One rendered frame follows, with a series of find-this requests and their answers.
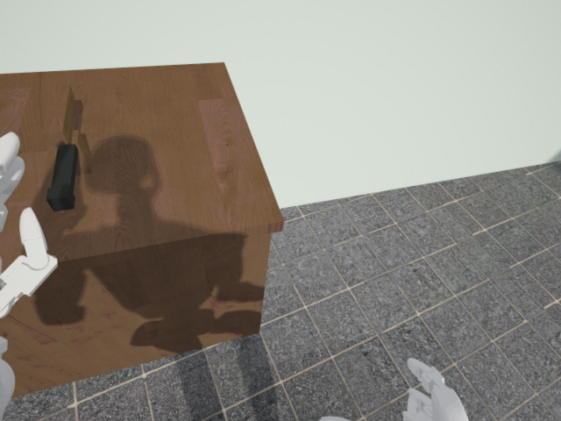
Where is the counter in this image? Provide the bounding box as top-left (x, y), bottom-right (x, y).
top-left (0, 62), bottom-right (284, 398)

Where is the left robot hand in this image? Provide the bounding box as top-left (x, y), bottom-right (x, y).
top-left (0, 132), bottom-right (58, 318)

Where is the tap lever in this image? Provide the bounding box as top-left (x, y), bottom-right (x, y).
top-left (46, 144), bottom-right (78, 211)

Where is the right robot hand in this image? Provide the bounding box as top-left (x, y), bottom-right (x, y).
top-left (403, 358), bottom-right (469, 421)

